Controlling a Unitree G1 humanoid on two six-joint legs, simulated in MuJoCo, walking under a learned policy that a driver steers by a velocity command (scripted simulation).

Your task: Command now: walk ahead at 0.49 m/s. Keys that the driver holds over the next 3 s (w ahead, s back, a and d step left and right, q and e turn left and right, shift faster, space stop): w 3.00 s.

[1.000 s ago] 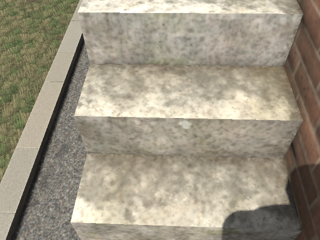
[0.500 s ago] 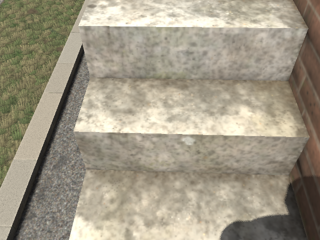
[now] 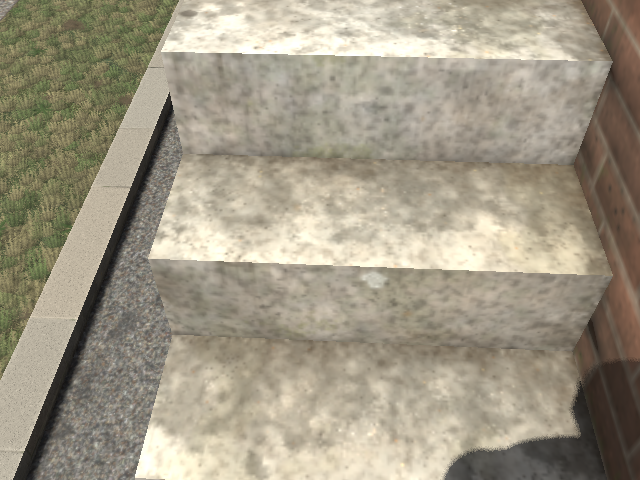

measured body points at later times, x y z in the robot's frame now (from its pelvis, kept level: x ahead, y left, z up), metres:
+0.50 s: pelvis -0.01 +0.00 +0.00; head -0.01 -0.01 +0.45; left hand +0.06 +0.23 -0.14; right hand +0.08 -0.23 -0.13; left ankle -0.07 +0.11 -0.74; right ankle -0.05 -0.13 -0.74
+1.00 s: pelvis -0.01 +0.00 +0.00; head -0.01 -0.01 +0.45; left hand +0.06 +0.23 -0.14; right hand +0.09 -0.23 -0.13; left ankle -0.07 +0.11 -0.74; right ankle -0.05 -0.13 -0.74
